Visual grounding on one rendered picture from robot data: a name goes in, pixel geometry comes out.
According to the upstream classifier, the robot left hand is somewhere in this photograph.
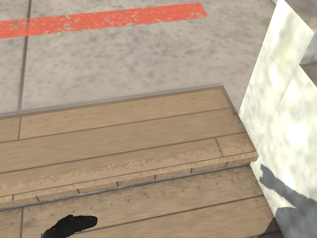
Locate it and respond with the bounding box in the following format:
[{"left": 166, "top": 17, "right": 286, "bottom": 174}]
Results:
[{"left": 41, "top": 214, "right": 98, "bottom": 238}]

